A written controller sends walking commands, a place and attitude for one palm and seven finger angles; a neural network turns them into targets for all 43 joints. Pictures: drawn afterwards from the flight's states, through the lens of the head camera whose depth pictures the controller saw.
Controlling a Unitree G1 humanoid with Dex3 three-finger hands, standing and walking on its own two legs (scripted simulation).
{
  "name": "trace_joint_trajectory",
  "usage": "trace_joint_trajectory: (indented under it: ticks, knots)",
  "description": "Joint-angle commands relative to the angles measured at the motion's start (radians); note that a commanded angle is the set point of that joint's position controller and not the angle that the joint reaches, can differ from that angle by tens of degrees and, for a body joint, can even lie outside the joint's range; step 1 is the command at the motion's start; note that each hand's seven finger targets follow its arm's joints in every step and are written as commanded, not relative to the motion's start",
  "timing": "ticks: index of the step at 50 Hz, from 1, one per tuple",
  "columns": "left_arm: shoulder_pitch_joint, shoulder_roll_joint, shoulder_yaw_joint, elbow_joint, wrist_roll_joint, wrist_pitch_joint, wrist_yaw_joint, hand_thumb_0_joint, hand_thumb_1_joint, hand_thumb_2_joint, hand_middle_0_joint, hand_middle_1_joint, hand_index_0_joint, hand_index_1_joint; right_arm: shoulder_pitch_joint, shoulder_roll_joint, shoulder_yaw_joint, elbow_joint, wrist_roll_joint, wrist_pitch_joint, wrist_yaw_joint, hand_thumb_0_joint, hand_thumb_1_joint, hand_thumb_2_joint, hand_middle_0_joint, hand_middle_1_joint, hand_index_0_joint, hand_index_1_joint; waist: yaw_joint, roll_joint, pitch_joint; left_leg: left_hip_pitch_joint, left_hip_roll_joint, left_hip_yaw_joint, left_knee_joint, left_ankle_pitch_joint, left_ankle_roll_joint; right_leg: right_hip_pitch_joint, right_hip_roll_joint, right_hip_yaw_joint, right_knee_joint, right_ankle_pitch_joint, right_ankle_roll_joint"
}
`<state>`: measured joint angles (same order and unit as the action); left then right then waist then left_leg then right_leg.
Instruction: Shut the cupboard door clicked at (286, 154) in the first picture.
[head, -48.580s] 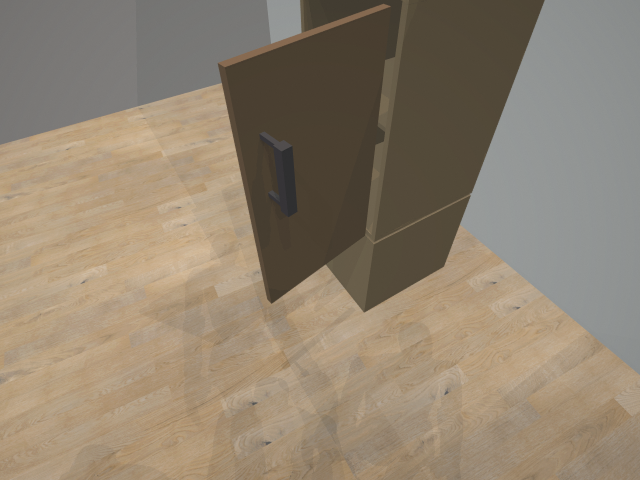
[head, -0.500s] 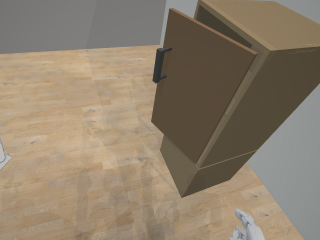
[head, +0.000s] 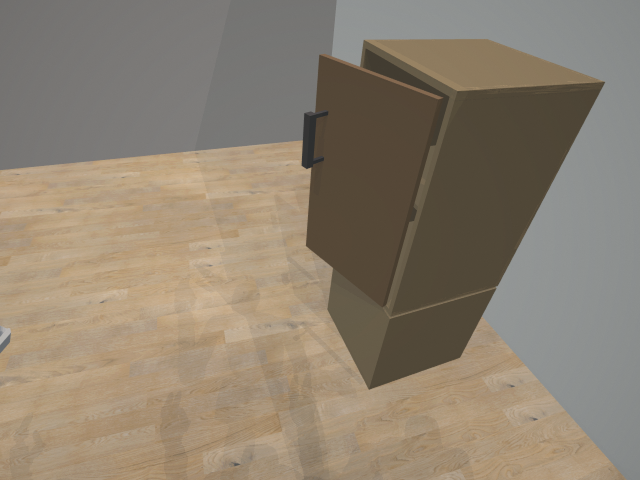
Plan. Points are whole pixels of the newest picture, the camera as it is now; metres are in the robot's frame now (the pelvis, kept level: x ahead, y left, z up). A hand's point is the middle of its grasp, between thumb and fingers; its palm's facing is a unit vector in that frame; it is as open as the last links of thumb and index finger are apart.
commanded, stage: stop stepping back and stand still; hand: left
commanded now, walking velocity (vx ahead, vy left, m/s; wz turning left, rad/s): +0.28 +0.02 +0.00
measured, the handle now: (315, 139) +0.91 +0.13 +0.05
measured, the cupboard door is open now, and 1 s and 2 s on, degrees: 20 20 20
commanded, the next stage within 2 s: let the arm hang, fingers relaxed in 1.30 s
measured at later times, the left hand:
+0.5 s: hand out of the picture +0.11 +0.31 +0.15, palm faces +0.54 -0.74 -0.39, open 7.4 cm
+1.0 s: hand out of the picture +0.15 +0.34 +0.13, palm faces +0.48 -0.77 -0.41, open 7.4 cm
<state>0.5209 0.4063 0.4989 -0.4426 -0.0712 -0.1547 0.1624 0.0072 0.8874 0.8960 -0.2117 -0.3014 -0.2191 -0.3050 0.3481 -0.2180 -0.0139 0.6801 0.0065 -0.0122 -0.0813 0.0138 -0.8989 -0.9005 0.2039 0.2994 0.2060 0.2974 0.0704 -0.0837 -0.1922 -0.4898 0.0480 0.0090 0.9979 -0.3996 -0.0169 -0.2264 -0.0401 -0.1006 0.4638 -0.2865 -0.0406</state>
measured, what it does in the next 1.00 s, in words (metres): steps on the spot: left foot, then left foot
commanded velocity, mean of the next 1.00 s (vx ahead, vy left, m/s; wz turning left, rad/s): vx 0.08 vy -0.03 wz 0.00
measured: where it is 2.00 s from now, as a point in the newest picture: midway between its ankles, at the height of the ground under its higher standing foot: outside the picture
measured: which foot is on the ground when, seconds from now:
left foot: up 0.00-0.10, down 0.12-0.32, up 0.34-0.60, down 0.62-1.00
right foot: down 0.00-1.00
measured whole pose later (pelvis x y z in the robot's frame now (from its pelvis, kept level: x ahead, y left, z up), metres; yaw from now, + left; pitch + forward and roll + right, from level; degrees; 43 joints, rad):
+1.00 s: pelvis -0.03 +0.06 -0.01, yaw +3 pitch -1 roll -1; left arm 0.55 0.35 0.36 -0.42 -0.04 -0.15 0.15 0.02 0.89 0.90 -0.21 -0.30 -0.21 -0.30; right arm 0.24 -0.18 0.02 0.66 0.02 -0.08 -0.06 0.01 -0.90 -0.90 0.21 0.30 0.21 0.30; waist 0.02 0.01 -0.01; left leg -0.29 0.04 0.08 0.55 -0.25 0.02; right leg -0.20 0.00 -0.03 0.51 -0.29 0.00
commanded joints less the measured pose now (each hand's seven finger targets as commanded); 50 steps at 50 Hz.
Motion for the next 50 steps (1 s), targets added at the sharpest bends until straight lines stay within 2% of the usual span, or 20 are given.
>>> trace_joint_trajectory:
  ticks: [1,3,4,7,9,13,14,15,16,17,19,23,26,29,31,32,36,39,44,50]
  knots:
    - [-0.418,0.097,-0.190,-0.087,0.057,-0.008,0.020,0.000,0.900,0.900,-0.200,-0.300,-0.200,-0.300,-0.230,-0.121,-0.023,-0.165,-0.003,-0.112,-0.036,0.000,-0.900,-0.900,0.200,0.300,0.200,0.300,-0.065,-0.029,0.237,0.106,-0.037,0.092,-0.371,-0.050,0.044,-0.107,-0.176,0.209,-0.238,-0.229,-0.027]
    - [-0.368,0.143,-0.141,-0.194,0.063,-0.017,0.036,0.000,0.900,0.900,-0.200,-0.300,-0.200,-0.300,-0.205,-0.126,-0.035,-0.168,-0.010,-0.127,-0.040,0.000,-0.900,-0.900,0.200,0.300,0.200,0.300,-0.064,-0.124,0.142,0.189,-0.056,0.112,-0.542,-0.031,0.063,-0.006,-0.152,0.194,-0.192,-0.256,-0.015]
    - [-0.322,0.182,-0.089,-0.269,0.061,-0.029,0.042,0.000,0.900,0.900,-0.200,-0.300,-0.200,-0.300,-0.201,-0.132,-0.041,-0.176,-0.008,-0.133,-0.040,0.000,-0.900,-0.900,0.200,0.300,0.200,0.300,-0.072,-0.090,0.103,0.239,-0.040,0.078,-0.622,-0.012,0.074,0.027,-0.136,0.176,-0.112,-0.190,-0.010]
    - [-0.092,0.278,0.071,-0.429,0.050,-0.074,0.039,0.000,0.900,0.900,-0.200,-0.300,-0.200,-0.300,-0.187,-0.140,-0.046,-0.230,-0.010,-0.136,-0.020,0.000,-0.900,-0.900,0.200,0.300,0.200,0.300,-0.084,0.270,-0.025,0.436,0.150,-0.164,-0.608,0.456,0.116,-0.097,0.024,-0.006,0.297,0.090,0.036]
    - [-0.043,0.288,0.106,-0.429,0.050,-0.082,0.024,0.000,0.900,0.900,-0.200,-0.300,-0.200,-0.300,-0.201,-0.102,-0.028,-0.195,-0.023,-0.136,0.000,0.000,-0.900,-0.900,0.200,0.300,0.200,0.300,-0.101,0.395,0.133,0.379,0.221,-0.261,-0.710,0.388,0.160,-0.259,0.047,-0.008,0.318,-0.199,0.045]
    - [-0.056,0.231,0.114,-0.238,0.046,-0.091,0.023,0.000,0.900,0.900,-0.200,-0.300,-0.200,-0.300,-0.205,-0.118,-0.031,-0.179,-0.014,-0.143,0.006,0.000,-0.900,-0.900,0.200,0.300,0.200,0.300,-0.078,0.336,0.223,0.085,0.182,-0.071,-0.614,0.111,0.119,0.029,0.076,-0.040,0.083,-0.088,0.029]
    - [-0.032,0.217,0.102,-0.170,0.044,-0.085,0.023,0.000,0.900,0.900,-0.200,-0.300,-0.200,-0.300,-0.203,-0.120,-0.035,-0.177,-0.009,-0.140,0.008,0.000,-0.900,-0.900,0.200,0.300,0.200,0.300,-0.065,0.278,0.199,-0.014,0.142,-0.013,-0.491,0.045,0.107,0.165,0.067,-0.001,0.024,-0.084,0.014]
    - [-0.002,0.204,0.089,-0.098,0.046,-0.076,0.022,0.000,0.900,0.900,-0.200,-0.300,-0.200,-0.300,-0.191,-0.117,-0.040,-0.177,-0.001,-0.130,0.011,0.000,-0.900,-0.900,0.200,0.300,0.200,0.300,-0.060,0.146,0.168,-0.130,0.066,0.058,-0.292,-0.049,0.084,0.255,-0.012,0.166,-0.029,-0.183,-0.041]
    - [0.042,0.189,0.068,-0.009,0.047,-0.065,0.017,0.000,0.900,0.900,-0.200,-0.300,-0.200,-0.300,-0.183,-0.101,-0.043,-0.186,0.009,-0.119,0.020,0.000,-0.900,-0.900,0.200,0.300,0.200,0.300,-0.060,-0.083,0.165,-0.237,-0.030,0.113,-0.029,-0.147,0.051,0.232,-0.211,0.525,-0.187,-0.337,-0.129]
    - [0.008,0.172,0.040,-0.010,0.046,-0.073,0.014,0.000,0.900,0.900,-0.200,-0.300,-0.200,-0.300,-0.194,-0.126,-0.060,-0.198,0.011,-0.103,0.023,0.000,-0.900,-0.900,0.200,0.300,0.200,0.300,-0.055,-0.149,0.185,-0.269,-0.042,0.010,0.188,-0.191,0.039,0.132,-0.326,0.749,-0.315,-0.462,-0.161]
    - [-0.042,0.152,0.012,-0.012,0.049,-0.091,0.000,0.000,0.900,0.900,-0.200,-0.300,-0.200,-0.300,-0.177,-0.121,-0.054,-0.178,-0.005,-0.086,0.033,0.000,-0.900,-0.900,0.200,0.300,0.200,0.300,-0.084,-0.069,0.268,-0.216,0.026,-0.062,0.239,-0.104,0.027,-0.079,-0.313,0.623,-0.328,-0.552,-0.190]
    - [-0.209,0.165,-0.038,-0.147,0.054,-0.097,0.002,0.000,0.900,0.900,-0.200,-0.300,-0.200,-0.300,-0.211,-0.094,-0.017,-0.182,-0.011,-0.066,0.017,0.000,-0.900,-0.900,0.200,0.300,0.200,0.300,-0.095,-0.089,0.233,0.051,0.051,0.020,-0.016,0.027,0.031,-0.282,-0.212,0.254,-0.294,-0.407,-0.127]
    - [-0.328,0.233,-0.018,-0.339,0.064,-0.109,0.029,0.000,0.900,0.900,-0.200,-0.300,-0.200,-0.300,-0.236,-0.100,-0.024,-0.182,-0.023,-0.106,-0.014,0.000,-0.900,-0.900,0.200,0.300,0.200,0.300,-0.078,-0.037,0.179,0.234,0.021,0.068,-0.228,0.040,0.040,-0.274,-0.205,0.216,-0.259,-0.391,-0.119]
    - [-0.259,0.223,-0.009,-0.424,0.059,-0.117,0.038,0.000,0.900,0.900,-0.200,-0.300,-0.200,-0.300,-0.192,-0.109,-0.031,-0.184,-0.029,-0.138,-0.024,0.000,-0.900,-0.900,0.200,0.300,0.200,0.300,-0.089,0.247,0.124,0.403,-0.019,0.064,-0.483,0.067,0.036,-0.244,-0.122,0.163,-0.074,-0.354,-0.068]
    - [-0.188,0.231,0.041,-0.457,0.065,-0.134,0.047,0.000,0.900,0.900,-0.200,-0.300,-0.200,-0.300,-0.188,-0.142,-0.036,-0.200,-0.027,-0.148,-0.016,0.000,-0.900,-0.900,0.200,0.300,0.200,0.300,-0.072,0.586,0.145,0.313,0.241,-0.366,-0.799,-0.208,0.124,-0.260,0.044,0.040,0.300,-0.269,0.023]
    - [-0.168,0.233,0.052,-0.425,0.070,-0.138,0.047,0.000,0.900,0.900,-0.200,-0.300,-0.200,-0.300,-0.202,-0.102,-0.026,-0.205,-0.030,-0.155,-0.008,0.000,-0.900,-0.900,0.200,0.300,0.200,0.300,-0.072,0.500,0.182,0.203,0.276,-0.409,-0.847,-0.141,0.167,-0.204,0.060,0.082,0.412,-0.216,0.029]
    - [-0.010,0.194,0.093,-0.227,0.049,-0.111,0.018,0.000,0.900,0.900,-0.200,-0.300,-0.200,-0.300,-0.194,-0.090,-0.028,-0.199,-0.004,-0.155,0.012,0.000,-0.900,-0.900,0.200,0.300,0.200,0.300,-0.067,0.329,0.166,0.113,0.172,-0.134,-0.726,-0.056,0.102,-0.009,0.045,0.049,0.157,-0.070,0.055]
    - [0.048,0.160,0.056,-0.111,0.041,-0.089,0.009,0.000,0.900,0.900,-0.200,-0.300,-0.200,-0.300,-0.181,-0.100,-0.026,-0.200,0.008,-0.134,0.017,0.000,-0.900,-0.900,0.200,0.300,0.200,0.300,-0.076,0.131,0.167,0.039,0.111,-0.060,-0.622,0.014,0.055,0.123,0.032,0.099,-0.045,0.041,0.046]
    - [-0.027,0.143,-0.005,-0.129,0.031,-0.069,0.003,0.000,0.900,0.900,-0.200,-0.300,-0.200,-0.300,-0.187,-0.104,-0.034,-0.193,0.012,-0.124,0.021,0.000,-0.900,-0.900,0.200,0.300,0.200,0.300,-0.083,-0.047,0.107,0.201,0.034,-0.001,-0.477,0.157,0.028,-0.005,-0.077,0.260,-0.114,0.094,-0.007]
    - [-0.134,0.211,0.031,-0.325,0.042,-0.097,0.021,0.000,0.900,0.900,-0.200,-0.300,-0.200,-0.300,-0.234,-0.094,-0.014,-0.199,0.005,-0.137,-0.004,0.000,-0.900,-0.900,0.200,0.300,0.200,0.300,-0.064,0.184,0.053,0.276,0.069,-0.040,-0.591,0.332,0.049,0.060,-0.004,0.150,-0.008,0.243,0.034]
